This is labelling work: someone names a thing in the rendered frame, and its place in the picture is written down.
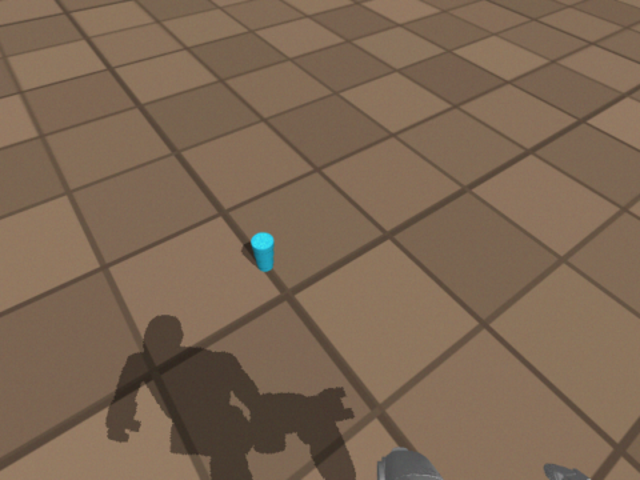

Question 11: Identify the cup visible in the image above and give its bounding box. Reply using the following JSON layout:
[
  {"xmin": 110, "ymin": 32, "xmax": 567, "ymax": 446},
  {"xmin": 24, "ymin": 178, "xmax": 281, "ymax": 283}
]
[{"xmin": 251, "ymin": 232, "xmax": 274, "ymax": 272}]

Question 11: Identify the right robot hand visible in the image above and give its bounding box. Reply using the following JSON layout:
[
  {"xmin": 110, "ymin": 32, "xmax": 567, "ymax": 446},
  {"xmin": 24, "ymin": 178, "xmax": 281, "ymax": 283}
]
[{"xmin": 543, "ymin": 463, "xmax": 591, "ymax": 480}]

